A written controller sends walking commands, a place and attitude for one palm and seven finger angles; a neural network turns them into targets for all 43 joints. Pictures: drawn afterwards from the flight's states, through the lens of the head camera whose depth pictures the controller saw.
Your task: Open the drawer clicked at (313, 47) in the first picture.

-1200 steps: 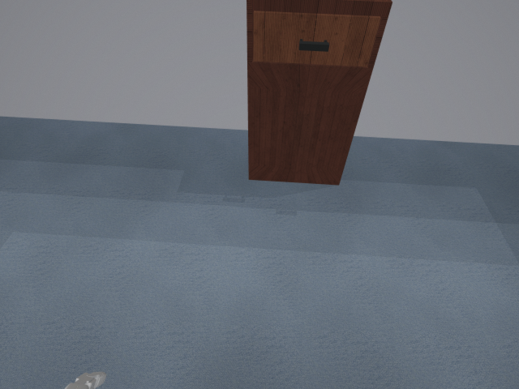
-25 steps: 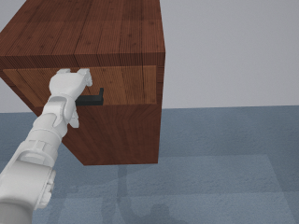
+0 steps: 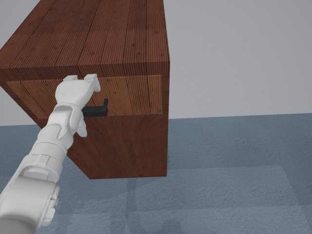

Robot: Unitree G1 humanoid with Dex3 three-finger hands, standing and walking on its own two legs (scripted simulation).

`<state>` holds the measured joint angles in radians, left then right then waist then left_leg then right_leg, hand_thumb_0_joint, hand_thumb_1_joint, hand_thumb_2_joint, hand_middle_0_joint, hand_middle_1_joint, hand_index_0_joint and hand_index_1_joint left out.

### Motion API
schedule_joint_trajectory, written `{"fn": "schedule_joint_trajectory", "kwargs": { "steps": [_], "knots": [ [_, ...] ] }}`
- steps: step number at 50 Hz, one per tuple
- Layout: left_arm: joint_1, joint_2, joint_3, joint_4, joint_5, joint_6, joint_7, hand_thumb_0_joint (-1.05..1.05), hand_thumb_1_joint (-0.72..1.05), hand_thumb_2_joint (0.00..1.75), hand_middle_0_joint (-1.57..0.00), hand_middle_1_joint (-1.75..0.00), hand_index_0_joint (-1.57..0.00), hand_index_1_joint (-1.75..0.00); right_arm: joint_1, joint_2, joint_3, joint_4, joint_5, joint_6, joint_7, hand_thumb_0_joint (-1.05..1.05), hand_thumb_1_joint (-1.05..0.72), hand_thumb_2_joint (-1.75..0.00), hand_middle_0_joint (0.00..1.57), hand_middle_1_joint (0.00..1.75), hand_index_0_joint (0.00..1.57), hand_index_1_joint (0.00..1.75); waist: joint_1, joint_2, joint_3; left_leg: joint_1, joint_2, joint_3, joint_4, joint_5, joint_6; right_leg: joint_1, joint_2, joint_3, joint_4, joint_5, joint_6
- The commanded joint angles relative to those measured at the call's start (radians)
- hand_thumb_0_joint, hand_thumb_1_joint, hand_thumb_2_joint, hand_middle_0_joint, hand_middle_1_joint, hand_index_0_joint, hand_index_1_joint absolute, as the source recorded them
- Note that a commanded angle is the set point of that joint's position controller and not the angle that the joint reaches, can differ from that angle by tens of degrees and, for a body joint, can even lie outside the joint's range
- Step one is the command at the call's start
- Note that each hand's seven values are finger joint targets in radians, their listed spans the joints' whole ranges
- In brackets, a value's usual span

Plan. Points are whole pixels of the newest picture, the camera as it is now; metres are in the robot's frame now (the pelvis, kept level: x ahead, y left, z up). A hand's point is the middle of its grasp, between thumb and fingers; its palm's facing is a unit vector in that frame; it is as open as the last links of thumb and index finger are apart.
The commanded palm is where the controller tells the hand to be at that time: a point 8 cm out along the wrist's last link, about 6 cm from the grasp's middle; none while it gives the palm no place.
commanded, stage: move the hooked fingers above the handle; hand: left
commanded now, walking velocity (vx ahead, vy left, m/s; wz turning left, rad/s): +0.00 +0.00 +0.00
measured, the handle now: (91, 106) +0.49 +0.22 +0.01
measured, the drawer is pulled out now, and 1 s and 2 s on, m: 0.00 0.00 0.00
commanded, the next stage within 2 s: lower the fingers behind the handle in 1.06 s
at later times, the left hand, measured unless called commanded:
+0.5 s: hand (86, 106) +0.44 +0.21 +0.07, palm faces -0.03 -0.02 -1.00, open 13.8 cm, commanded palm +0.42 +0.22 +0.13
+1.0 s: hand (84, 109) +0.44 +0.21 +0.06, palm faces -0.06 -0.04 -1.00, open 13.8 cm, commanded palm +0.43 +0.23 +0.13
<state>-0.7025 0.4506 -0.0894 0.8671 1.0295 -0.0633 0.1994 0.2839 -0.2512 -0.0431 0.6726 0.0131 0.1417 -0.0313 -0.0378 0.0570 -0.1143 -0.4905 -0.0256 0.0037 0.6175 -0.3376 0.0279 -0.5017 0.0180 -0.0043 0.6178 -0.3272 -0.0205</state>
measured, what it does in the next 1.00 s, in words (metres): stands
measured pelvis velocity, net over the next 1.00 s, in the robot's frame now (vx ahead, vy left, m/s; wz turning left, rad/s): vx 0.00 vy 0.00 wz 0.00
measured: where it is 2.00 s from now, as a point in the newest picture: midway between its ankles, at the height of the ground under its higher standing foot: outside the picture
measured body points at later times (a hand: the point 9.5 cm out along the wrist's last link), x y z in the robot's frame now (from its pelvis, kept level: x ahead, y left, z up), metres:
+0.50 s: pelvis +0.00 +0.00 +0.00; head +0.06 -0.02 +0.45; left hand +0.44 +0.20 +0.12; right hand +0.08 -0.27 -0.14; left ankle -0.03 +0.10 -0.72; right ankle -0.02 -0.11 -0.72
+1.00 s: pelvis +0.00 +0.00 +0.00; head +0.06 -0.02 +0.45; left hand +0.44 +0.21 +0.11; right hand +0.07 -0.28 -0.13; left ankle -0.03 +0.10 -0.72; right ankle -0.02 -0.11 -0.72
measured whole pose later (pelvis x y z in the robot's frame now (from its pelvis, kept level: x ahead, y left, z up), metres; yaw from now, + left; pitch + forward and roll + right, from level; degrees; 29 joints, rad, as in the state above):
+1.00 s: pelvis +0.00 +0.00 +0.00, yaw +0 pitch +13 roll +0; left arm -0.66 0.47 -0.09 0.81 1.02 -0.13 0.17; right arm 0.30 -0.27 -0.06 0.68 0.02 0.15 -0.06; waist -0.04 0.05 -0.11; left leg -0.50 -0.02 0.00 0.63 -0.34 0.02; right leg -0.51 0.02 -0.01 0.62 -0.33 -0.02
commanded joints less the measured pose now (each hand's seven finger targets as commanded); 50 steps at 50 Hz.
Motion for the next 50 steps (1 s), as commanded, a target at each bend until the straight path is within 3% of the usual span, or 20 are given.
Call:
{"fn": "schedule_joint_trajectory", "kwargs": {
  "steps": [1,3,8,15,16,20,22,25,27,28,30,32,34,37,38,39,42,45,49,50],
  "knots": [
    [-0.459,0.269,0.100,-0.222,0.003,0.013,0.040,0.00,-0.50,0.30,-0.30,-1.20,-0.30,-1.20,0.040,-0.143,-0.052,-0.091,0.002,-0.021,-0.015,0.00,-0.90,-0.90,0.20,0.30,0.20,0.30,-0.004,-0.030,-0.344,0.165,-0.008,0.013,-0.033,0.440,0.022,0.192,0.012,-0.008,-0.044,0.393,-0.022],
    [-0.427,0.268,0.104,-0.234,0.003,0.017,0.040,0.00,-0.50,0.30,-0.30,-1.20,-0.30,-1.20,0.033,-0.141,-0.054,-0.098,-0.001,-0.018,-0.016,0.00,-0.90,-0.90,0.20,0.30,0.20,0.30,0.005,-0.017,-0.371,0.183,-0.008,0.018,-0.030,0.462,0.021,0.205,0.013,-0.006,-0.042,0.412,-0.022],
    [-0.404,0.271,0.108,-0.234,-0.003,0.020,0.029,0.00,-0.50,0.30,-0.30,-1.20,-0.30,-1.20,0.027,-0.144,-0.054,-0.098,0.003,-0.015,-0.020,0.00,-0.90,-0.90,0.20,0.30,0.20,0.30,0.001,-0.045,-0.348,0.170,-0.006,0.020,-0.037,0.434,0.023,0.209,0.011,-0.005,-0.048,0.403,-0.019],
    [-0.422,0.202,0.052,-0.290,-0.013,0.005,0.016,0.00,-0.50,0.30,-0.30,-1.20,-0.30,-1.20,0.034,-0.143,-0.061,-0.098,0.004,-0.018,-0.018,0.00,-0.90,-0.90,0.20,0.30,0.20,0.30,-0.015,-0.027,-0.350,0.221,-0.001,0.007,-0.028,0.484,0.021,0.176,0.015,-0.010,-0.050,0.397,-0.022],
    [-0.422,0.223,0.070,-0.308,-0.014,0.001,0.019,0.00,-0.50,0.30,-0.30,-1.20,-0.30,-1.20,0.037,-0.143,-0.063,-0.098,0.003,-0.019,-0.017,0.00,-0.90,-0.90,0.20,0.30,0.20,0.30,-0.007,-0.015,-0.374,0.227,-0.002,0.008,-0.026,0.489,0.021,0.184,0.014,-0.007,-0.048,0.403,-0.021],
    [-0.431,0.245,0.091,-0.253,-0.006,0.013,0.034,0.00,-0.50,0.30,-0.30,-1.20,-0.30,-1.20,0.031,-0.144,-0.055,-0.089,0.003,-0.016,-0.021,0.00,-0.90,-0.90,0.20,0.30,0.20,0.30,-0.009,-0.041,-0.319,0.179,-0.007,0.008,-0.037,0.429,0.020,0.174,0.014,-0.012,-0.050,0.369,-0.024],
    [-0.407,0.316,0.150,-0.232,0.004,0.018,0.049,0.00,-0.50,0.30,-0.30,-1.20,-0.30,-1.20,0.029,-0.143,-0.052,-0.087,0.001,-0.016,-0.024,0.00,-0.90,-0.90,0.20,0.30,0.20,0.30,0.015,-0.035,-0.340,0.160,-0.010,0.015,-0.039,0.426,0.020,0.209,0.013,-0.005,-0.043,0.385,-0.025],
    [-0.418,0.306,0.140,-0.229,0.009,0.028,0.054,0.00,-0.50,0.30,-0.30,-1.20,-0.30,-1.20,0.027,-0.143,-0.050,-0.092,-0.001,-0.016,-0.027,0.00,-0.90,-0.90,0.20,0.30,0.20,0.30,0.013,-0.031,-0.367,0.149,-0.012,0.020,-0.039,0.439,0.019,0.231,0.011,-0.004,-0.038,0.411,-0.024],
    [-0.365,0.347,0.176,-0.205,0.010,0.037,0.053,0.00,-0.50,0.30,-0.30,-1.20,-0.30,-1.20,0.023,-0.143,-0.048,-0.094,0.001,-0.014,-0.029,0.00,-0.90,-0.90,0.20,0.30,0.20,0.30,0.028,-0.037,-0.369,0.134,-0.011,0.028,-0.040,0.440,0.019,0.253,0.010,0.002,-0.037,0.433,-0.021],
    [-0.371,0.324,0.152,-0.205,0.008,0.042,0.050,0.00,-0.50,0.30,-0.30,-1.20,-0.30,-1.20,0.021,-0.142,-0.045,-0.096,0.002,-0.013,-0.029,0.00,-0.90,-0.90,0.20,0.30,0.20,0.30,0.018,-0.055,-0.352,0.126,-0.011,0.030,-0.039,0.440,0.021,0.252,0.009,0.001,-0.039,0.448,-0.019],
    [-0.382,0.351,0.173,-0.195,0.006,0.041,0.047,0.00,-0.50,0.30,-0.30,-1.20,-0.30,-1.20,0.019,-0.146,-0.045,-0.096,0.004,-0.013,-0.034,0.00,-0.90,-0.90,0.20,0.30,0.20,0.30,0.013,-0.075,-0.338,0.105,-0.012,0.030,-0.046,0.411,0.022,0.262,0.007,0.002,-0.047,0.431,-0.016],
    [-0.388,0.321,0.140,-0.186,0.003,0.042,0.039,0.00,-0.50,0.30,-0.30,-1.20,-0.30,-1.20,0.022,-0.146,-0.045,-0.097,0.008,-0.016,-0.036,0.00,-0.90,-0.90,0.20,0.30,0.20,0.30,0.003,-0.077,-0.313,0.104,-0.011,0.033,-0.051,0.384,0.024,0.245,0.006,0.002,-0.053,0.414,-0.013],
    [-0.361,0.334,0.150,-0.188,0.000,0.036,0.027,0.00,-0.50,0.30,-0.30,-1.20,-0.30,-1.20,0.025,-0.148,-0.047,-0.101,0.007,-0.017,-0.039,0.00,-0.90,-0.90,0.20,0.30,0.20,0.30,0.011,-0.070,-0.346,0.117,-0.012,0.037,-0.047,0.396,0.026,0.263,0.006,0.008,-0.054,0.433,-0.012],
    [-0.364,0.329,0.140,-0.184,-0.006,0.016,0.004,0.00,-0.50,0.30,-0.30,-1.20,-0.30,-1.20,0.032,-0.151,-0.049,-0.100,0.010,-0.017,-0.044,0.00,-0.90,-0.90,0.20,0.30,0.20,0.30,0.000,-0.081,-0.330,0.106,-0.013,0.036,-0.046,0.376,0.028,0.259,0.003,0.011,-0.058,0.428,-0.009],
    [-0.377,0.279,0.092,-0.196,-0.009,0.009,-0.005,0.00,-0.50,0.30,-0.30,-1.20,-0.30,-1.20,0.030,-0.150,-0.048,-0.103,0.010,-0.019,-0.043,0.00,-0.90,-0.90,0.20,0.30,0.20,0.30,-0.012,-0.053,-0.319,0.121,-0.015,0.035,-0.043,0.377,0.028,0.233,0.003,0.011,-0.062,0.422,-0.010],
    [-0.383,0.280,0.096,-0.197,-0.009,0.000,-0.009,0.00,-0.50,0.30,-0.30,-1.20,-0.30,-1.20,0.036,-0.149,-0.052,-0.096,0.011,-0.020,-0.043,0.00,-0.90,-0.90,0.20,0.30,0.20,0.30,-0.017,-0.058,-0.308,0.132,-0.010,0.030,-0.040,0.374,0.029,0.211,0.006,0.007,-0.063,0.405,-0.011],
    [-0.410,0.223,0.047,-0.275,-0.020,-0.040,-0.020,0.00,-0.50,0.30,-0.30,-1.20,-0.30,-1.20,0.050,-0.144,-0.063,-0.098,0.006,-0.026,-0.037,0.00,-0.90,-0.90,0.20,0.30,0.20,0.30,-0.025,0.002,-0.357,0.200,-0.010,0.020,-0.023,0.423,0.028,0.180,0.010,0.006,-0.059,0.400,-0.016],
    [-0.430,0.255,0.081,-0.271,-0.029,-0.063,-0.010,0.00,-0.50,0.30,-0.30,-1.20,-0.30,-1.20,0.064,-0.148,-0.062,-0.086,0.003,-0.024,-0.038,0.00,-0.90,-0.90,0.20,0.30,0.20,0.30,-0.031,-0.034,-0.339,0.180,-0.011,0.008,-0.018,0.418,0.027,0.170,0.011,0.002,-0.056,0.388,-0.017],
    [-0.424,0.320,0.150,-0.257,-0.011,-0.057,0.044,0.00,-0.50,0.30,-0.30,-1.20,-0.30,-1.20,0.057,-0.144,-0.061,-0.077,0.000,-0.023,-0.032,0.00,-0.90,-0.90,0.20,0.30,0.20,0.30,-0.001,0.011,-0.361,0.166,-0.013,0.009,-0.012,0.439,0.019,0.164,0.014,-0.003,-0.032,0.389,-0.024],
    [-0.438,0.351,0.175,-0.240,-0.003,-0.046,0.058,0.00,-0.50,0.30,-0.30,-1.20,-0.30,-1.20,0.059,-0.149,-0.058,-0.074,-0.001,-0.020,-0.031,0.00,-0.90,-0.90,0.20,0.30,0.20,0.30,-0.002,-0.019,-0.361,0.144,-0.013,0.005,-0.011,0.433,0.018,0.171,0.016,-0.004,-0.028,0.383,-0.024]
  ]
}}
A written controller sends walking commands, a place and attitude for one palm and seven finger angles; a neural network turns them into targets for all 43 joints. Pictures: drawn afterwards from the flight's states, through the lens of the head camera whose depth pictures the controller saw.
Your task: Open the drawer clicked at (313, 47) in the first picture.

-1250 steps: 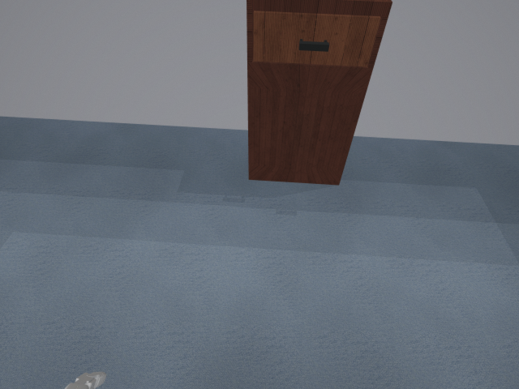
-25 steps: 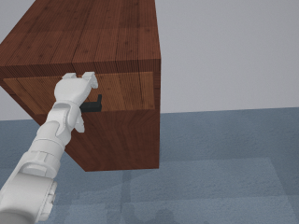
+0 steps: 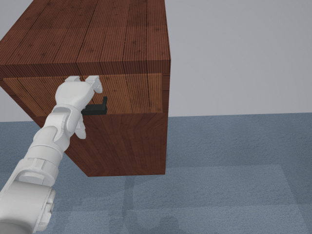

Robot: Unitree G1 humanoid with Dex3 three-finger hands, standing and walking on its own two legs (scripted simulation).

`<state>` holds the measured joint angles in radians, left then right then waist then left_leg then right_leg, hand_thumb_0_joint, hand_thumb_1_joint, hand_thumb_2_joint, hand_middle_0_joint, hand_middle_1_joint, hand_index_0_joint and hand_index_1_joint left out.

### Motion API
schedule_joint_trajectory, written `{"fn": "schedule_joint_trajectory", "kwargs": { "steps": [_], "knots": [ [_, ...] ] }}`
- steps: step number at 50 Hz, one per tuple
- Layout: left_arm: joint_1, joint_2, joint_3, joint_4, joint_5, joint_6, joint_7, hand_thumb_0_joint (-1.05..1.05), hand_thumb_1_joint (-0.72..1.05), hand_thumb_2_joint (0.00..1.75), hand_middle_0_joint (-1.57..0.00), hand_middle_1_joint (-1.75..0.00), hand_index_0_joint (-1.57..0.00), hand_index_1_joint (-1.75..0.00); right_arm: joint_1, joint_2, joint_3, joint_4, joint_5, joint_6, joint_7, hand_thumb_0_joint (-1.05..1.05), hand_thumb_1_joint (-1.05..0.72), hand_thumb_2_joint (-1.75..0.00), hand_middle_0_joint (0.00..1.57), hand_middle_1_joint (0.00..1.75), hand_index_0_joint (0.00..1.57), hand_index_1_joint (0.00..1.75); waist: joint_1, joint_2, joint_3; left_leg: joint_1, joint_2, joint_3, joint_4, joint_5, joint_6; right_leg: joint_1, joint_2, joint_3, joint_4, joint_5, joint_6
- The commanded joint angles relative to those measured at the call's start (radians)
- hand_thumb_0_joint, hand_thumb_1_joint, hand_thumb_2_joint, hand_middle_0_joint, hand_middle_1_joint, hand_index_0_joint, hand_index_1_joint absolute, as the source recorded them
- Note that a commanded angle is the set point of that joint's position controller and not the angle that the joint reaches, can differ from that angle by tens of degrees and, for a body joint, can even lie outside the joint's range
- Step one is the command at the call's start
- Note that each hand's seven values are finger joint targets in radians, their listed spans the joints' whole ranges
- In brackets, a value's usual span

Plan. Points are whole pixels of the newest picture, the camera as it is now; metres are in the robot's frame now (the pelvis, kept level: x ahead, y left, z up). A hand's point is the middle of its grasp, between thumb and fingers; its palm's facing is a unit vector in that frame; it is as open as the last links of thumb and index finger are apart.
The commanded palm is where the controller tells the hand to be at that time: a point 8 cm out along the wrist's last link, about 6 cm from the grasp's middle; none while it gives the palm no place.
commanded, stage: move the hooked fingers above the handle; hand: left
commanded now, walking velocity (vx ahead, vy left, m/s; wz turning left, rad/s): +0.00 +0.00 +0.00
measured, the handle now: (89, 104) +0.49 +0.22 +0.01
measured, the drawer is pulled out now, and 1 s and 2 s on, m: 0.00 0.00 0.00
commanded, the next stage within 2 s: lower the fingers behind the handle in 0.06 s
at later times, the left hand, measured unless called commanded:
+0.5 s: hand (83, 106) +0.44 +0.21 +0.06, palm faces -0.04 +0.00 -1.00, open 13.7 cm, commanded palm +0.43 +0.23 +0.10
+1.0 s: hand (78, 113) +0.44 +0.24 +0.02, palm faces -0.03 -0.02 -1.00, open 13.6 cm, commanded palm +0.43 +0.24 +0.07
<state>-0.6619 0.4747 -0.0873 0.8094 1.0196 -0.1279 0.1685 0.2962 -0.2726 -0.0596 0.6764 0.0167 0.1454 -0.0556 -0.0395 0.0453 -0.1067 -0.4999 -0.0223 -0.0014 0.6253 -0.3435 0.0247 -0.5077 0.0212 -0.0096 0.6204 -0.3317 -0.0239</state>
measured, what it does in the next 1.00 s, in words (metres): stands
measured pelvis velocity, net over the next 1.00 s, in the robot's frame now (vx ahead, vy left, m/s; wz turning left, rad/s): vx -0.02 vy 0.01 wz -0.01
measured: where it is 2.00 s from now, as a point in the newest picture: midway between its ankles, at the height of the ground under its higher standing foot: outside the picture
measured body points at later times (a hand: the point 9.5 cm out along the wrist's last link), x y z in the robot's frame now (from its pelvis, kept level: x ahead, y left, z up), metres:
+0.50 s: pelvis -0.02 +0.00 +0.00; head +0.05 -0.02 +0.44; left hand +0.44 +0.21 +0.11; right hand +0.05 -0.27 -0.14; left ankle -0.03 +0.11 -0.72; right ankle -0.02 -0.11 -0.72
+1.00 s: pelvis -0.02 +0.01 -0.02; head +0.07 +0.00 +0.43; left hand +0.44 +0.24 +0.08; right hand +0.01 -0.27 -0.15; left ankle -0.03 +0.11 -0.72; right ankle -0.02 -0.11 -0.72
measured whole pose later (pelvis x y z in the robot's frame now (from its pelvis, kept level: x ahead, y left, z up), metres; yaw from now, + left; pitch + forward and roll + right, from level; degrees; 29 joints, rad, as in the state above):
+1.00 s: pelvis -0.02 +0.01 -0.02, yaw +0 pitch +18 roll -1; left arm -0.74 0.50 -0.05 0.99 1.06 -0.12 0.31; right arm 0.35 -0.26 -0.05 0.70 0.01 0.13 -0.04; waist -0.06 0.05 -0.15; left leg -0.69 -0.01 0.00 0.76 -0.37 0.03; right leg -0.69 0.03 -0.01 0.72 -0.35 -0.02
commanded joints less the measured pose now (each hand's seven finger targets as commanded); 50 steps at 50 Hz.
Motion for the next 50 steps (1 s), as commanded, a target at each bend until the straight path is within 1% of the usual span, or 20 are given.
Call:
{"fn": "schedule_joint_trajectory", "kwargs": {
  "steps": [1,3,8,11,12,14,15,17,22,26,31,33,35,36,37,39,41,44,47,50],
  "knots": [
    [-0.494,0.325,0.168,-0.181,0.013,0.029,0.103,0.00,-0.50,0.30,-0.30,-1.20,-0.30,-1.20,0.044,-0.124,-0.039,-0.079,-0.003,-0.025,-0.005,0.00,-0.90,-0.90,0.20,0.30,0.20,0.30,0.004,0.020,-0.365,0.144,-0.016,0.012,-0.023,0.438,0.019,0.172,0.012,-0.002,-0.024,0.385,-0.022],
    [-0.444,0.320,0.176,-0.141,0.021,0.064,0.120,0.00,-0.50,0.30,-0.30,-1.20,-0.30,-1.20,0.037,-0.122,-0.039,-0.081,-0.004,-0.025,0.000,0.00,-0.90,-0.90,0.20,0.30,0.20,0.30,0.016,0.009,-0.366,0.141,-0.012,0.018,-0.024,0.456,0.017,0.180,0.015,-0.007,-0.022,0.395,-0.024],
    [-0.495,0.349,0.178,-0.142,0.028,0.111,0.126,0.00,-0.50,0.30,-0.30,-1.20,-0.30,-1.20,0.028,-0.125,-0.033,-0.086,0.000,-0.020,-0.006,0.00,-0.90,-0.90,0.20,0.30,0.20,0.30,0.009,-0.011,-0.395,0.139,-0.012,0.026,-0.036,0.444,0.019,0.220,0.012,-0.004,-0.028,0.408,-0.018],
    [-0.445,0.323,0.162,-0.057,0.025,0.132,0.111,0.00,-0.50,0.30,-0.30,-1.20,-0.30,-1.20,0.028,-0.126,-0.028,-0.086,0.003,-0.018,-0.010,0.00,-0.90,-0.90,0.20,0.30,0.20,0.30,0.005,-0.065,-0.341,0.101,-0.013,0.032,-0.048,0.385,0.023,0.218,0.011,-0.003,-0.045,0.372,-0.013],
    [-0.449,0.306,0.140,-0.040,0.023,0.136,0.103,0.00,-0.50,0.30,-0.30,-1.20,-0.30,-1.20,0.025,-0.129,-0.026,-0.087,0.005,-0.018,-0.013,0.00,-0.90,-0.90,0.20,0.30,0.20,0.30,-0.007,-0.080,-0.313,0.093,-0.012,0.031,-0.052,0.352,0.024,0.199,0.010,-0.002,-0.055,0.346,-0.011],
    [-0.479,0.305,0.129,-0.036,0.026,0.130,0.094,0.00,-0.50,0.30,-0.30,-1.20,-0.30,-1.20,0.030,-0.130,-0.023,-0.090,0.006,-0.022,-0.016,0.00,-0.90,-0.90,0.20,0.30,0.20,0.30,-0.010,-0.065,-0.301,0.088,-0.013,0.033,-0.058,0.318,0.026,0.186,0.008,0.003,-0.062,0.314,-0.011],
    [-0.469,0.333,0.155,-0.023,0.032,0.125,0.090,0.00,-0.50,0.30,-0.30,-1.20,-0.30,-1.20,0.032,-0.132,-0.023,-0.089,0.003,-0.021,-0.019,0.00,-0.90,-0.90,0.20,0.30,0.20,0.30,-0.004,-0.077,-0.319,0.084,-0.014,0.033,-0.053,0.330,0.028,0.204,0.008,0.005,-0.057,0.324,-0.012],
    [-0.449,0.313,0.133,-0.008,0.037,0.122,0.084,0.00,-0.50,0.30,-0.30,-1.20,-0.30,-1.20,0.038,-0.128,-0.021,-0.094,0.003,-0.019,-0.022,0.00,-0.90,-0.90,0.20,0.30,0.20,0.30,-0.002,-0.057,-0.321,0.079,-0.013,0.037,-0.051,0.321,0.026,0.196,0.006,0.006,-0.054,0.324,-0.012],
    [-0.439,0.289,0.103,0.061,0.034,0.115,0.072,0.00,-0.50,0.30,-0.30,-1.20,-0.30,-1.20,0.048,-0.133,-0.016,-0.096,0.009,-0.027,-0.028,0.00,-0.90,-0.90,0.20,0.30,0.20,0.30,-0.022,-0.090,-0.249,0.024,-0.013,0.039,-0.050,0.219,0.028,0.144,0.004,0.012,-0.070,0.230,-0.007],
    [-0.456,0.313,0.113,0.050,0.037,0.094,0.073,0.00,-0.50,0.30,-0.30,-1.20,-0.30,-1.20,0.068,-0.136,-0.022,-0.095,0.006,-0.031,-0.029,0.00,-0.90,-0.90,0.20,0.30,0.20,0.30,-0.022,-0.057,-0.310,0.021,-0.015,0.040,-0.029,0.235,0.029,0.153,0.001,0.022,-0.053,0.254,-0.006],
    [-0.418,0.316,0.114,0.095,0.028,0.092,0.071,0.00,-0.50,0.30,-0.30,-1.20,-0.30,-1.20,0.076,-0.144,-0.020,-0.093,0.010,-0.036,-0.030,0.00,-0.90,-0.90,0.20,0.30,0.20,0.30,-0.033,-0.098,-0.256,-0.042,-0.014,0.045,-0.015,0.185,0.030,0.133,-0.001,0.029,-0.058,0.229,0.000],
    [-0.450,0.343,0.129,0.056,0.028,0.062,0.067,0.00,-0.50,0.30,-0.30,-1.20,-0.30,-1.20,0.084,-0.145,-0.025,-0.096,0.010,-0.042,-0.036,0.00,-0.90,-0.90,0.20,0.30,0.20,0.30,-0.037,-0.075,-0.292,-0.045,-0.016,0.041,0.000,0.192,0.034,0.138,-0.001,0.038,-0.045,0.247,0.000],
    [-0.523,0.348,0.139,-0.047,0.028,0.002,0.070,0.00,-0.50,0.30,-0.30,-1.20,-0.30,-1.20,0.098,-0.143,-0.036,-0.099,0.002,-0.050,-0.038,0.00,-0.90,-0.90,0.20,0.30,0.20,0.30,-0.047,-0.033,-0.371,-0.012,-0.017,0.034,0.023,0.228,0.038,0.147,0.000,0.045,-0.027,0.280,-0.001],
    [-0.540,0.355,0.141,-0.087,0.034,-0.027,0.079,0.00,-0.50,0.30,-0.30,-1.20,-0.30,-1.20,0.104,-0.139,-0.042,-0.095,-0.001,-0.053,-0.039,0.00,-0.90,-0.90,0.20,0.30,0.20,0.30,-0.047,0.015,-0.409,0.011,-0.018,0.030,0.034,0.244,0.038,0.134,0.002,0.049,-0.016,0.291,-0.002],
    [-0.522,0.337,0.136,-0.078,0.039,-0.040,0.094,0.00,-0.50,0.30,-0.30,-1.20,-0.30,-1.20,0.111,-0.133,-0.046,-0.085,-0.005,-0.054,-0.039,0.00,-0.90,-0.90,0.20,0.30,0.20,0.30,-0.051,0.025,-0.411,0.028,-0.017,0.025,0.043,0.258,0.036,0.103,0.007,0.040,-0.006,0.288,-0.006],
    [-0.465,0.264,0.093,0.009,0.042,-0.024,0.108,0.00,-0.50,0.30,-0.30,-1.20,-0.30,-1.20,0.126,-0.134,-0.047,-0.064,-0.004,-0.056,-0.031,0.00,-0.90,-0.90,0.20,0.30,0.20,0.30,-0.065,0.004,-0.341,0.012,-0.013,0.020,0.054,0.240,0.031,0.020,0.014,0.022,-0.004,0.243,-0.008],
    [-0.466,0.257,0.096,0.033,0.032,-0.017,0.121,0.00,-0.50,0.30,-0.30,-1.20,-0.30,-1.20,0.141,-0.140,-0.048,-0.055,-0.005,-0.058,-0.021,0.00,-0.90,-0.90,0.20,0.30,0.20,0.30,-0.068,-0.021,-0.336,0.002,-0.010,0.014,0.060,0.244,0.030,0.000,0.019,0.014,0.002,0.235,-0.009],
    [-0.492,0.260,0.105,0.001,0.036,-0.005,0.144,0.00,-0.50,0.30,-0.30,-1.20,-0.30,-1.20,0.151,-0.139,-0.054,-0.047,-0.012,-0.053,-0.009,0.00,-0.90,-0.90,0.20,0.30,0.20,0.30,-0.059,0.024,-0.413,0.042,-0.008,0.010,0.080,0.320,0.027,-0.001,0.023,0.008,0.029,0.286,-0.014],
    [-0.427,0.231,0.094,0.074,0.034,0.034,0.148,0.00,-0.50,0.30,-0.30,-1.20,-0.30,-1.20,0.156,-0.143,-0.052,-0.041,-0.012,-0.043,0.002,0.00,-0.90,-0.90,0.20,0.30,0.20,0.30,-0.057,-0.029,-0.374,0.007,-0.007,0.010,0.081,0.326,0.026,0.001,0.027,-0.001,0.029,0.300,-0.013],
    [-0.448,0.201,0.072,0.098,0.036,0.060,0.147,0.00,-0.50,0.30,-0.30,-1.20,-0.30,-1.20,0.154,-0.146,-0.050,-0.040,-0.011,-0.036,0.008,0.00,-0.90,-0.90,0.20,0.30,0.20,0.30,-0.069,-0.046,-0.335,0.006,-0.003,0.007,0.076,0.320,0.027,-0.026,0.030,-0.009,0.021,0.280,-0.015]
  ]
}}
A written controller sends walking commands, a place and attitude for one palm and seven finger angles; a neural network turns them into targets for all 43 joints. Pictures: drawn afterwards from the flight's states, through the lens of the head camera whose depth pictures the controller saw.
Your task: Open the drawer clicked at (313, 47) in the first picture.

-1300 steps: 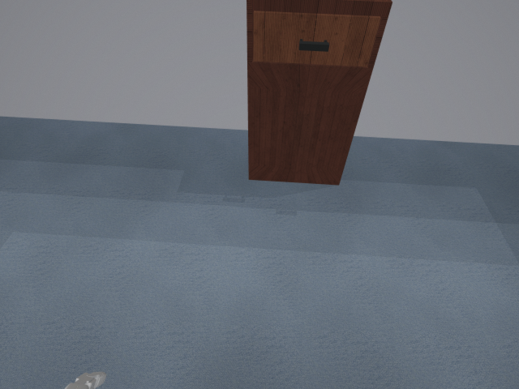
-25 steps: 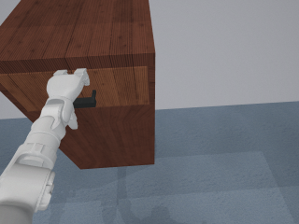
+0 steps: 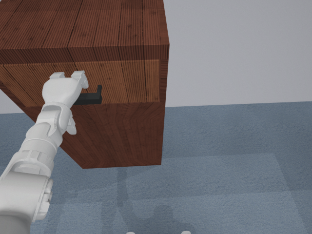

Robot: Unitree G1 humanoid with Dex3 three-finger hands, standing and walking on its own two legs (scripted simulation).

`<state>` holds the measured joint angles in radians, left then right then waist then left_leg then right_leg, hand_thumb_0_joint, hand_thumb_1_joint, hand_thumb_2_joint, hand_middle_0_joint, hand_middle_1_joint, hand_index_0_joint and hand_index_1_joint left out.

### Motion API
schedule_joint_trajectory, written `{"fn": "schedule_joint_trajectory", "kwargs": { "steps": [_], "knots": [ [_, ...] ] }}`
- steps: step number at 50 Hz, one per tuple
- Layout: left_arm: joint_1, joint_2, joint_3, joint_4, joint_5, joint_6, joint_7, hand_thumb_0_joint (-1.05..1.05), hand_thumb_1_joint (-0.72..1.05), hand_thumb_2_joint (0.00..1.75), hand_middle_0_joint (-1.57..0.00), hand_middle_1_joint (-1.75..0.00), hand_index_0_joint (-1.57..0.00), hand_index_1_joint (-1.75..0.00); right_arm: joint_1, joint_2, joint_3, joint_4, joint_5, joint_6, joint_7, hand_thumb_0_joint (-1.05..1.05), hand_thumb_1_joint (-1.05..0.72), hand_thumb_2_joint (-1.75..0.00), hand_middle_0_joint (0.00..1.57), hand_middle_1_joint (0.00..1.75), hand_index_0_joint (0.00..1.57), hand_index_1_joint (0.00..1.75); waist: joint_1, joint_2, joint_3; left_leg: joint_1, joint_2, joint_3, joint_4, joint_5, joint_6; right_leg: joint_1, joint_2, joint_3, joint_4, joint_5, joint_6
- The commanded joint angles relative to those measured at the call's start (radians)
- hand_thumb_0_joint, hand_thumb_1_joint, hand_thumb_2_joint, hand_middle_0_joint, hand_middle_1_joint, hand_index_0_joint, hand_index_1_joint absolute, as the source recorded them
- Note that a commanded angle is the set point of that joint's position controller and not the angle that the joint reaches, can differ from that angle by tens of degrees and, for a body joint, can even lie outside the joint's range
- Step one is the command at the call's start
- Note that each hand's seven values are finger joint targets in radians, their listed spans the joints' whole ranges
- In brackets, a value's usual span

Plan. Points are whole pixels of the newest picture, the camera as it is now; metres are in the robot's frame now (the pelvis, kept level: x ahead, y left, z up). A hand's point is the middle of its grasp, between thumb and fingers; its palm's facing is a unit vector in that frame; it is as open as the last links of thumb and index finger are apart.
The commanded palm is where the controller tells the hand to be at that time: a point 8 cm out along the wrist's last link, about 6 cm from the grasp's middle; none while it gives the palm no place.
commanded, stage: lower the fingers behind the handle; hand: left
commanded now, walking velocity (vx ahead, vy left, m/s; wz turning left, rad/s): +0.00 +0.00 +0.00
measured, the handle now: (83, 93) +0.50 +0.22 +0.03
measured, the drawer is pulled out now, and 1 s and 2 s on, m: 0.00 0.00 0.00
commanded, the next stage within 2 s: lift the fingers back up to retry in 0.76 s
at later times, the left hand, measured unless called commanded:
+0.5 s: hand (72, 104) +0.46 +0.24 +0.04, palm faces -0.02 +0.01 -1.00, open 13.7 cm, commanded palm +0.43 +0.24 +0.06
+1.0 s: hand (72, 105) +0.45 +0.24 +0.04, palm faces -0.04 +0.00 -1.00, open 13.8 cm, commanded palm +0.43 +0.23 +0.08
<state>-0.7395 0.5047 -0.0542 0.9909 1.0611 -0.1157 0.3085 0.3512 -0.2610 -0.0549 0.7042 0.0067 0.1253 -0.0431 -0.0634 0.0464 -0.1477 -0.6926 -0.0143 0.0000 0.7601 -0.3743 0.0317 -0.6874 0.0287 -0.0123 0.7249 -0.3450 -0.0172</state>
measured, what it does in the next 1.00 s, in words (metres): stands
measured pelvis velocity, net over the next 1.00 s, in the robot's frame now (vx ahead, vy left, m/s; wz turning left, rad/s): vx -0.02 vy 0.01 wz -0.01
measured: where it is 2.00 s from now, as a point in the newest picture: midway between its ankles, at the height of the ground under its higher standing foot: outside the picture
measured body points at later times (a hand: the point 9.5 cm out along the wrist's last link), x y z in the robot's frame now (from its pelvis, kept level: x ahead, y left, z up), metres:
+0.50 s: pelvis -0.01 +0.01 -0.01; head +0.07 +0.01 +0.43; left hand +0.45 +0.24 +0.09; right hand +0.03 -0.26 -0.14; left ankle -0.01 +0.10 -0.71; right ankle -0.01 -0.11 -0.71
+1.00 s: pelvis -0.02 +0.01 -0.01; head +0.07 +0.00 +0.43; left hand +0.45 +0.24 +0.09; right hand +0.01 -0.26 -0.14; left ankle -0.02 +0.10 -0.71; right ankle -0.01 -0.11 -0.71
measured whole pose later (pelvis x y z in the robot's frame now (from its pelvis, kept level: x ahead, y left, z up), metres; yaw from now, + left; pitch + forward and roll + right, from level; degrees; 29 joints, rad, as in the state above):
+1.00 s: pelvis -0.02 +0.01 -0.01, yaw -1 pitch +18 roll -1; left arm -0.77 0.50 -0.07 0.99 1.06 -0.05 0.28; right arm 0.36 -0.25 -0.03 0.67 0.01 0.12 -0.04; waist -0.07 0.05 -0.15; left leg -0.75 -0.01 0.01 0.83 -0.39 0.04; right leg -0.75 0.03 0.00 0.79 -0.35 -0.01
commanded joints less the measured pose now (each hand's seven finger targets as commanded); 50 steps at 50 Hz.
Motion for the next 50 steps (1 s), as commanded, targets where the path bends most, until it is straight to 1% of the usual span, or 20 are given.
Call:
{"fn": "schedule_joint_trajectory", "kwargs": {
  "steps": [1,6,9,10,12,13,15,17,21,23,26,27,29,30,36,37,39,40,43,50],
  "knots": [
    [-0.380,0.186,0.043,-0.084,0.002,0.053,0.009,0.00,-0.50,0.30,-0.30,-1.20,-0.30,-1.20,0.101,-0.159,-0.054,-0.067,0.001,-0.013,-0.004,0.00,-0.90,-0.90,0.20,0.30,0.20,0.30,-0.045,-0.056,-0.301,0.196,-0.011,0.004,-0.058,0.338,0.021,0.152,0.021,-0.006,-0.080,0.281,-0.019],
    [-0.334,0.165,0.030,-0.065,0.013,0.070,-0.001,0.00,-0.50,0.30,-0.30,-1.20,-0.30,-1.20,0.083,-0.152,-0.047,-0.087,0.000,-0.003,-0.002,0.00,-0.90,-0.90,0.20,0.30,0.20,0.30,-0.027,-0.028,-0.276,0.194,-0.010,0.005,-0.066,0.308,0.019,0.136,0.022,-0.009,-0.081,0.237,-0.026],
    [-0.334,0.108,-0.018,-0.039,0.011,0.079,-0.011,0.00,-0.50,0.30,-0.30,-1.20,-0.30,-1.20,0.076,-0.149,-0.042,-0.095,0.004,-0.006,-0.002,0.00,-0.90,-0.90,0.20,0.30,0.20,0.30,-0.045,-0.053,-0.210,0.169,-0.008,0.002,-0.069,0.239,0.021,0.089,0.023,-0.015,-0.088,0.170,-0.026],
    [-0.352,0.139,0.008,-0.044,0.011,0.074,-0.013,0.00,-0.50,0.30,-0.30,-1.20,-0.30,-1.20,0.079,-0.153,-0.043,-0.095,0.003,-0.007,-0.005,0.00,-0.90,-0.90,0.20,0.30,0.20,0.30,-0.044,-0.063,-0.218,0.171,-0.005,-0.003,-0.068,0.240,0.022,0.089,0.022,-0.016,-0.084,0.165,-0.027],
    [-0.327,0.129,-0.003,-0.019,0.007,0.082,-0.018,0.00,-0.50,0.30,-0.30,-1.20,-0.30,-1.20,0.080,-0.151,-0.037,-0.104,0.004,-0.009,-0.007,0.00,-0.90,-0.90,0.20,0.30,0.20,0.30,-0.040,-0.057,-0.215,0.156,-0.007,-0.001,-0.063,0.222,0.022,0.078,0.022,-0.017,-0.073,0.151,-0.027],
    [-0.340,0.100,-0.027,-0.020,0.003,0.082,-0.024,0.00,-0.50,0.30,-0.30,-1.20,-0.30,-1.20,0.082,-0.150,-0.039,-0.105,0.003,-0.013,-0.007,0.00,-0.90,-0.90,0.20,0.30,0.20,0.30,-0.053,-0.074,-0.213,0.156,-0.007,-0.001,-0.057,0.213,0.023,0.067,0.022,-0.017,-0.074,0.147,-0.025],
    [-0.332,0.125,-0.003,-0.017,0.005,0.076,-0.028,0.00,-0.50,0.30,-0.30,-1.20,-0.30,-1.20,0.090,-0.156,-0.040,-0.106,0.002,-0.014,-0.008,0.00,-0.90,-0.90,0.20,0.30,0.20,0.30,-0.045,-0.077,-0.229,0.152,-0.005,-0.006,-0.048,0.228,0.022,0.064,0.023,-0.018,-0.062,0.154,-0.027],
    [-0.311,0.097,-0.024,-0.001,0.009,0.082,-0.030,0.00,-0.50,0.30,-0.30,-1.20,-0.30,-1.20,0.095,-0.153,-0.040,-0.107,0.002,-0.015,-0.007,0.00,-0.90,-0.90,0.20,0.30,0.20,0.30,-0.046,-0.076,-0.227,0.141,-0.005,-0.002,-0.040,0.217,0.021,0.047,0.024,-0.020,-0.054,0.147,-0.026],
    [-0.341,0.150,0.003,-0.014,0.018,0.086,-0.033,0.00,-0.50,0.30,-0.30,-1.20,-0.30,-1.20,0.101,-0.159,-0.039,-0.108,0.003,-0.014,-0.008,0.00,-0.90,-0.90,0.20,0.30,0.20,0.30,-0.042,-0.063,-0.243,0.116,-0.005,-0.003,-0.028,0.198,0.021,0.042,0.023,-0.016,-0.040,0.133,-0.027],
    [-0.336,0.111,-0.026,-0.013,0.013,0.094,-0.034,0.00,-0.50,0.30,-0.30,-1.20,-0.30,-1.20,0.100,-0.153,-0.039,-0.112,0.003,-0.015,-0.007,0.00,-0.90,-0.90,0.20,0.30,0.20,0.30,-0.045,-0.050,-0.239,0.119,-0.005,-0.002,-0.027,0.190,0.020,0.033,0.024,-0.018,-0.042,0.123,-0.027],
    [-0.320,0.152,0.008,-0.007,0.012,0.097,-0.034,0.00,-0.50,0.30,-0.30,-1.20,-0.30,-1.20,0.105,-0.157,-0.038,-0.111,0.005,-0.013,-0.009,0.00,-0.90,-0.90,0.20,0.30,0.20,0.30,-0.036,-0.060,-0.250,0.111,-0.005,-0.005,-0.024,0.194,0.021,0.043,0.025,-0.017,-0.036,0.126,-0.028],
    [-0.342,0.117,-0.024,-0.019,0.005,0.100,-0.036,0.00,-0.50,0.30,-0.30,-1.20,-0.30,-1.20,0.101,-0.155,-0.036,-0.114,0.005,-0.014,-0.009,0.00,-0.90,-0.90,0.20,0.30,0.20,0.30,-0.049,-0.055,-0.244,0.113,-0.005,-0.003,-0.025,0.181,0.022,0.032,0.025,-0.017,-0.041,0.117,-0.025],
    [-0.352,0.121,-0.022,-0.009,-0.001,0.101,-0.040,0.00,-0.50,0.30,-0.30,-1.20,-0.30,-1.20,0.104,-0.156,-0.037,-0.111,0.008,-0.019,-0.009,0.00,-0.90,-0.90,0.20,0.30,0.20,0.30,-0.056,-0.072,-0.219,0.096,-0.005,-0.003,-0.026,0.154,0.024,0.027,0.024,-0.015,-0.049,0.098,-0.023],
    [-0.365,0.157,0.006,-0.020,-0.001,0.097,-0.041,0.00,-0.50,0.30,-0.30,-1.20,-0.30,-1.20,0.105,-0.160,-0.037,-0.108,0.006,-0.019,-0.011,0.00,-0.90,-0.90,0.20,0.30,0.20,0.30,-0.048,-0.058,-0.236,0.101,-0.002,-0.008,-0.028,0.159,0.023,0.032,0.023,-0.016,-0.043,0.098,-0.026],
    [-0.349,0.131,-0.009,-0.048,-0.005,0.079,-0.046,0.00,-0.50,0.30,-0.30,-1.20,-0.30,-1.20,0.111,-0.153,-0.038,-0.110,0.006,-0.024,-0.011,0.00,-0.90,-0.90,0.20,0.30,0.20,0.30,-0.042,-0.050,-0.273,0.121,-0.002,-0.006,-0.024,0.177,0.024,0.045,0.024,-0.012,-0.039,0.114,-0.024],
    [-0.324,0.110,-0.018,-0.045,-0.009,0.078,-0.047,0.00,-0.50,0.30,-0.30,-1.20,-0.30,-1.20,0.110,-0.150,-0.038,-0.112,0.005,-0.025,-0.009,0.00,-0.90,-0.90,0.20,0.30,0.20,0.30,-0.037,-0.039,-0.272,0.123,-0.004,-0.003,-0.024,0.182,0.023,0.048,0.026,-0.013,-0.039,0.120,-0.025],
    [-0.310,0.148,0.008,-0.028,-0.010,0.078,-0.048,0.00,-0.50,0.30,-0.30,-1.20,-0.30,-1.20,0.106,-0.155,-0.036,-0.109,0.008,-0.025,-0.012,0.00,-0.90,-0.90,0.20,0.30,0.20,0.30,-0.040,-0.077,-0.235,0.091,-0.003,-0.001,-0.025,0.150,0.025,0.048,0.024,-0.009,-0.049,0.103,-0.021],
    [-0.343,0.135,-0.006,-0.039,-0.012,0.074,-0.049,0.00,-0.50,0.30,-0.30,-1.20,-0.30,-1.20,0.108,-0.157,-0.035,-0.107,0.006,-0.025,-0.013,0.00,-0.90,-0.90,0.20,0.30,0.20,0.30,-0.050,-0.077,-0.233,0.093,-0.003,-0.007,-0.028,0.149,0.025,0.043,0.024,-0.010,-0.049,0.101,-0.022],
    [-0.312,0.144,0.008,-0.039,-0.010,0.068,-0.043,0.00,-0.50,0.30,-0.30,-1.20,-0.30,-1.20,0.109,-0.154,-0.036,-0.106,0.007,-0.028,-0.010,0.00,-0.90,-0.90,0.20,0.30,0.20,0.30,-0.036,-0.070,-0.243,0.093,-0.004,-0.003,-0.029,0.154,0.026,0.056,0.024,-0.010,-0.046,0.105,-0.023],
    [-0.407,0.213,0.058,-0.173,-0.008,0.053,-0.022,0.00,-0.50,0.30,-0.30,-1.20,-0.30,-1.20,0.096,-0.147,-0.042,-0.109,0.004,-0.024,-0.015,0.00,-0.90,-0.90,0.20,0.30,0.20,0.30,-0.026,-0.016,-0.344,0.180,-0.006,-0.007,-0.046,0.245,0.024,0.139,0.022,-0.001,-0.060,0.183,-0.023]
  ]
}}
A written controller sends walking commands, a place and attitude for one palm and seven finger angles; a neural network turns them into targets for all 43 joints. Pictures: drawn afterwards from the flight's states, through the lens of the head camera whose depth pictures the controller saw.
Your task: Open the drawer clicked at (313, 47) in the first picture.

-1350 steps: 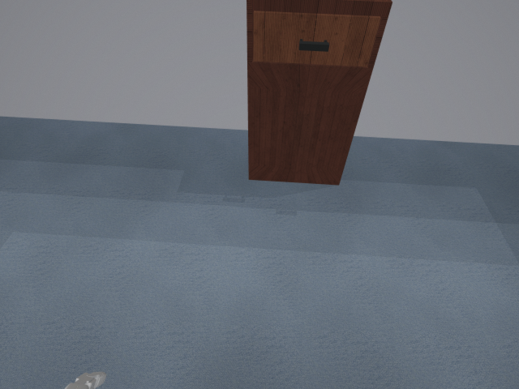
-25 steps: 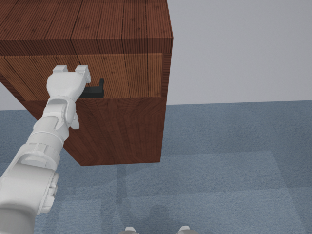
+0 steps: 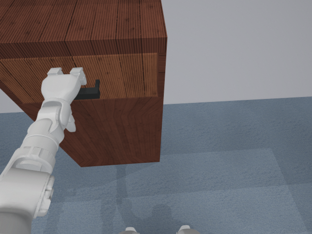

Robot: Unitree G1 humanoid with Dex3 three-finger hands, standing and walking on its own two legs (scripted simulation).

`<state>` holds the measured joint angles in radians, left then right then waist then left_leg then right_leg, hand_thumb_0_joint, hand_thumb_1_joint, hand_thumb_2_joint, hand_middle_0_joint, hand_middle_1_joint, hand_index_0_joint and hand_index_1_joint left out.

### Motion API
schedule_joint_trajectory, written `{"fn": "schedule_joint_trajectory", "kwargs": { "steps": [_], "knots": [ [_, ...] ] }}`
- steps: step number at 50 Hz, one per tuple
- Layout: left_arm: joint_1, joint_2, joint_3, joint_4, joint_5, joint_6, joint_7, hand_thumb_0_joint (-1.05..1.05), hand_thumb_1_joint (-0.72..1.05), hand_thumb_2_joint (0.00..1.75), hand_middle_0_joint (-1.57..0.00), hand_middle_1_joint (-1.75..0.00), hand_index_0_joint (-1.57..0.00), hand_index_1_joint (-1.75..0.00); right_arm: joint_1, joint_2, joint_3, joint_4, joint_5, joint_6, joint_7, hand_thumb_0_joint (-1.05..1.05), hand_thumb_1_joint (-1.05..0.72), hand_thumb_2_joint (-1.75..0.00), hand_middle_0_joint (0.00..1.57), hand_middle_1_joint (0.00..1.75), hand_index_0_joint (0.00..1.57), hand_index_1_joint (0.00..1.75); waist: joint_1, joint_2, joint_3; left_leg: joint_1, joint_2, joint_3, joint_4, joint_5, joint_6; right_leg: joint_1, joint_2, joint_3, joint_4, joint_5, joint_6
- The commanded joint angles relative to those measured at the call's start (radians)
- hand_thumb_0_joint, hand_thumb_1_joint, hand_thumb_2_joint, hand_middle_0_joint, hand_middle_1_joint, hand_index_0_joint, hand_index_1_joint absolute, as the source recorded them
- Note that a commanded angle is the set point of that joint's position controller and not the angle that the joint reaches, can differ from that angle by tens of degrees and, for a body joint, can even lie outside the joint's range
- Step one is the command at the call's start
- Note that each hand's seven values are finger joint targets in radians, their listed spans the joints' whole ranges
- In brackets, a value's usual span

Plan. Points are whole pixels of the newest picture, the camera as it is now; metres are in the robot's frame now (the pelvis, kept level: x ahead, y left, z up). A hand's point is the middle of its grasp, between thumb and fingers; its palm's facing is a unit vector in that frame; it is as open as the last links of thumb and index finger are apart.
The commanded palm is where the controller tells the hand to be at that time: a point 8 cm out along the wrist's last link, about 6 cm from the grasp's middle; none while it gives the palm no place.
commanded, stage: lift the fingers back up to retry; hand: left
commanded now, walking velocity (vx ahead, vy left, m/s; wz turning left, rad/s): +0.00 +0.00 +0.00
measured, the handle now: (81, 88) +0.52 +0.22 +0.03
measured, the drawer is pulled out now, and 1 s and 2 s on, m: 0.00 0.00 0.00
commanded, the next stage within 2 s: re-aim the fingers above the handle in 0.64 s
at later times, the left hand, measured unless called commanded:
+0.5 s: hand (63, 84) +0.47 +0.23 +0.10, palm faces +0.05 -0.03 -1.00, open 13.7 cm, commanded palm +0.44 +0.23 +0.15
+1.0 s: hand (61, 87) +0.46 +0.24 +0.10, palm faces -0.01 +0.02 -1.00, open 13.8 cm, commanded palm +0.44 +0.23 +0.15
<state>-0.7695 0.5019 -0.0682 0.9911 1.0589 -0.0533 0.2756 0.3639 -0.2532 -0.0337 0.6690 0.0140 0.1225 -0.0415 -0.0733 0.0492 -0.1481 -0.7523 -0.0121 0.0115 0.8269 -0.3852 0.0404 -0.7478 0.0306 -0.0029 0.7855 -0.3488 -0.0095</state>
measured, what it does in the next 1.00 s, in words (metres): stands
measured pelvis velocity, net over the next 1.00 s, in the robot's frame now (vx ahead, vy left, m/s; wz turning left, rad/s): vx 0.03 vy -0.02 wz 0.02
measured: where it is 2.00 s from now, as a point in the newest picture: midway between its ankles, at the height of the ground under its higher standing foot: outside the picture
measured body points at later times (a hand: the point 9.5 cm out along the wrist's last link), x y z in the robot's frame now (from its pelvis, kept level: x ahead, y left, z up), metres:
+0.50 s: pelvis +0.04 +0.00 +0.02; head +0.09 -0.02 +0.47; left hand +0.46 +0.23 +0.16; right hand +0.12 -0.26 -0.11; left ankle +0.00 +0.09 -0.70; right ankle +0.01 -0.12 -0.70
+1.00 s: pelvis +0.03 -0.02 +0.02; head +0.09 -0.04 +0.47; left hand +0.46 +0.23 +0.15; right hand +0.13 -0.27 -0.12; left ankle +0.00 +0.09 -0.70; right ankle +0.01 -0.12 -0.70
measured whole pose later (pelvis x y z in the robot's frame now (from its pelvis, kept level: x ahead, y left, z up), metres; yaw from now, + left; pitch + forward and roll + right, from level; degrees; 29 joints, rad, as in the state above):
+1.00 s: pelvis +0.03 -0.02 +0.02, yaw +1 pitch +12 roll +0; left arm -0.66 0.49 -0.07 0.81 1.03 0.01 0.20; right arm 0.25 -0.25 -0.04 0.67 0.02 0.16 -0.05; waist -0.02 0.06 -0.11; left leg -0.50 -0.02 0.00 0.63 -0.34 0.02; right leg -0.51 0.03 -0.01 0.63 -0.33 -0.03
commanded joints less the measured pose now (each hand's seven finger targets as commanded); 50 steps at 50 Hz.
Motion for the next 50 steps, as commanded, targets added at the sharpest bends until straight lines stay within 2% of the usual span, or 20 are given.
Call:
{"fn": "schedule_joint_trajectory", "kwargs": {
  "steps": [1,3,5,7,11,14,16,18,20,21,26,27,28,31,32,37,38,39,45,50],
  "knots": [
    [-0.385,0.188,0.049,-0.183,-0.007,-0.010,0.013,0.00,-0.50,0.30,-0.30,-1.20,-0.30,-1.20,0.082,-0.150,-0.063,-0.075,-0.002,-0.022,-0.015,0.00,-0.90,-0.90,0.20,0.30,0.20,0.30,-0.020,-0.004,-0.334,0.259,-0.007,-0.021,-0.120,0.262,0.014,0.192,0.021,-0.014,-0.127,0.183,-0.030],
    [-0.398,0.186,0.054,-0.212,-0.010,-0.015,0.019,0.00,-0.50,0.30,-0.30,-1.20,-0.30,-1.20,0.078,-0.149,-0.067,-0.069,-0.003,-0.025,-0.013,0.00,-0.90,-0.90,0.20,0.30,0.20,0.30,-0.018,0.006,-0.329,0.292,-0.005,-0.024,-0.128,0.287,0.013,0.195,0.022,-0.017,-0.137,0.193,-0.031],
    [-0.404,0.241,0.099,-0.249,-0.010,-0.021,0.024,0.00,-0.50,0.30,-0.30,-1.20,-0.30,-1.20,0.069,-0.154,-0.068,-0.072,-0.005,-0.022,-0.018,0.00,-0.90,-0.90,0.20,0.30,0.20,0.30,-0.009,-0.007,-0.365,0.316,-0.005,-0.028,-0.131,0.333,0.013,0.234,0.022,-0.014,-0.137,0.230,-0.032],
    [-0.424,0.215,0.079,-0.296,-0.016,-0.029,0.024,0.00,-0.50,0.30,-0.30,-1.20,-0.30,-1.20,0.063,-0.148,-0.071,-0.070,-0.006,-0.023,-0.017,0.00,-0.90,-0.90,0.20,0.30,0.20,0.30,-0.012,0.029,-0.380,0.361,-0.005,-0.024,-0.138,0.367,0.011,0.243,0.021,-0.015,-0.145,0.257,-0.031],
    [-0.379,0.276,0.133,-0.322,-0.016,-0.029,0.030,0.00,-0.50,0.30,-0.30,-1.20,-0.30,-1.20,0.038,-0.147,-0.068,-0.073,-0.006,-0.016,-0.017,0.00,-0.90,-0.90,0.20,0.30,0.20,0.30,0.015,0.040,-0.387,0.378,-0.008,-0.016,-0.154,0.443,0.010,0.309,0.019,-0.010,-0.153,0.327,-0.033],
    [-0.373,0.257,0.127,-0.390,-0.023,-0.021,0.029,0.00,-0.50,0.30,-0.30,-1.20,-0.30,-1.20,0.019,-0.143,-0.070,-0.082,-0.004,-0.015,-0.012,0.00,-0.90,-0.90,0.20,0.30,0.20,0.30,0.023,0.052,-0.389,0.418,-0.005,-0.016,-0.165,0.523,0.005,0.335,0.018,-0.019,-0.157,0.378,-0.034],
    [-0.370,0.271,0.137,-0.460,-0.027,-0.023,0.030,0.00,-0.50,0.30,-0.30,-1.20,-0.30,-1.20,0.010,-0.145,-0.074,-0.087,-0.004,-0.014,-0.011,0.00,-0.90,-0.90,0.20,0.30,0.20,0.30,0.029,0.073,-0.441,0.480,0.002,-0.028,-0.161,0.636,-0.001,0.352,0.018,-0.018,-0.152,0.419,-0.032],
    [-0.312,0.225,0.115,-0.486,-0.045,-0.005,0.020,0.00,-0.50,0.30,-0.30,-1.20,-0.30,-1.20,0.000,-0.143,-0.079,-0.088,-0.002,-0.015,-0.003,0.00,-0.90,-0.90,0.20,0.30,0.20,0.30,0.030,0.055,-0.423,0.515,0.008,-0.028,-0.162,0.704,-0.004,0.357,0.020,-0.025,-0.165,0.447,-0.028],
    [-0.279,0.247,0.130,-0.507,-0.059,0.016,0.004,0.00,-0.50,0.30,-0.30,-1.20,-0.30,-1.20,-0.017,-0.148,-0.075,-0.092,0.000,-0.011,0.000,0.00,-0.90,-0.90,0.20,0.30,0.20,0.30,0.039,0.036,-0.417,0.506,0.005,-0.022,-0.175,0.717,-0.002,0.408,0.016,-0.021,-0.176,0.482,-0.029],
    [-0.254,0.256,0.139,-0.500,-0.060,0.030,-0.004,0.00,-0.50,0.30,-0.30,-1.20,-0.30,-1.20,-0.026,-0.146,-0.074,-0.092,0.004,-0.008,0.001,0.00,-0.90,-0.90,0.20,0.30,0.20,0.30,0.046,0.022,-0.398,0.494,0.002,-0.017,-0.182,0.704,0.001,0.425,0.014,-0.019,-0.179,0.496,-0.027],
    [-0.168,0.143,0.027,-0.354,-0.062,0.119,-0.088,0.00,-0.50,0.30,-0.30,-1.20,-0.30,-1.20,-0.071,-0.154,-0.056,-0.094,0.019,0.016,0.001,0.00,-0.90,-0.90,0.20,0.30,0.20,0.30,0.033,-0.080,-0.222,0.428,-0.004,0.002,-0.238,0.541,0.004,0.417,0.008,-0.030,-0.223,0.430,-0.027],
    [-0.210,0.126,-0.003,-0.340,-0.066,0.126,-0.111,0.00,-0.50,0.30,-0.30,-1.20,-0.30,-1.20,-0.073,-0.158,-0.051,-0.097,0.021,0.020,-0.002,0.00,-0.90,-0.90,0.20,0.30,0.20,0.30,0.020,-0.082,-0.193,0.419,-0.008,0.004,-0.245,0.490,0.005,0.405,0.006,-0.030,-0.233,0.411,-0.027],
    [-0.226,0.158,0.017,-0.346,-0.062,0.121,-0.129,0.00,-0.50,0.30,-0.30,-1.20,-0.30,-1.20,-0.071,-0.159,-0.051,-0.100,0.021,0.023,-0.006,0.00,-0.90,-0.90,0.20,0.30,0.20,0.30,0.027,-0.104,-0.204,0.415,-0.010,0.003,-0.251,0.463,0.007,0.422,0.003,-0.027,-0.236,0.400,-0.027],
    [-0.271,0.167,0.014,-0.470,-0.064,0.059,-0.169,0.00,-0.50,0.30,-0.30,-1.20,-0.30,-1.20,-0.086,-0.149,-0.054,-0.128,0.012,0.025,-0.016,0.00,-0.90,-0.90,0.20,0.30,0.20,0.30,0.038,-0.029,-0.304,0.477,-0.018,0.000,-0.239,0.512,0.011,0.461,-0.004,-0.009,-0.225,0.438,-0.031],
    [-0.283,0.156,0.009,-0.496,-0.067,0.033,-0.174,0.00,-0.50,0.30,-0.30,-1.20,-0.30,-1.20,-0.081,-0.144,-0.055,-0.131,0.010,0.024,-0.019,0.00,-0.90,-0.90,0.20,0.30,0.20,0.30,0.033,-0.034,-0.313,0.495,-0.018,-0.006,-0.231,0.544,0.012,0.454,-0.001,-0.011,-0.221,0.453,-0.031],
    [-0.296,0.210,0.088,-0.541,-0.065,-0.068,-0.117,0.00,-0.50,0.30,-0.30,-1.20,-0.30,-1.20,-0.079,-0.128,-0.059,-0.118,-0.001,0.014,-0.024,0.00,-0.90,-0.90,0.20,0.30,0.20,0.30,0.050,-0.001,-0.318,0.491,-0.020,-0.015,-0.210,0.583,0.004,0.423,0.002,-0.010,-0.197,0.455,-0.034],
    [-0.279,0.253,0.140,-0.516,-0.061,-0.069,-0.093,0.00,-0.50,0.30,-0.30,-1.20,-0.30,-1.20,-0.079,-0.127,-0.059,-0.109,-0.002,0.012,-0.024,0.00,-0.90,-0.90,0.20,0.30,0.20,0.30,0.062,-0.015,-0.308,0.467,-0.021,-0.011,-0.210,0.568,0.002,0.429,0.003,-0.010,-0.193,0.455,-0.035],
    [-0.287,0.212,0.109,-0.507,-0.058,-0.063,-0.072,0.00,-0.50,0.30,-0.30,-1.20,-0.30,-1.20,-0.084,-0.122,-0.056,-0.109,-0.002,0.010,-0.021,0.00,-0.90,-0.90,0.20,0.30,0.20,0.30,0.057,-0.015,-0.303,0.445,-0.025,-0.009,-0.212,0.551,-0.002,0.426,0.002,-0.013,-0.187,0.452,-0.035],
    [-0.295,0.287,0.158,-0.385,-0.017,0.045,0.003,0.00,-0.50,0.30,-0.30,-1.20,-0.30,-1.20,-0.087,-0.136,-0.054,-0.084,-0.004,0.006,-0.017,0.00,-0.90,-0.90,0.20,0.30,0.20,0.30,0.066,-0.022,-0.338,0.382,-0.031,0.017,-0.224,0.486,-0.004,0.480,-0.001,-0.005,-0.189,0.458,-0.035],
    [-0.284,0.163,0.026,-0.376,-0.056,0.079,-0.089,0.00,-0.50,0.30,-0.30,-1.20,-0.30,-1.20,-0.073,-0.147,-0.062,-0.102,0.010,0.010,-0.023,0.00,-0.90,-0.90,0.20,0.30,0.20,0.30,0.022,-0.074,-0.362,0.416,-0.027,0.021,-0.233,0.482,0.011,0.520,-0.007,-0.001,-0.218,0.505,-0.022]
  ]
}}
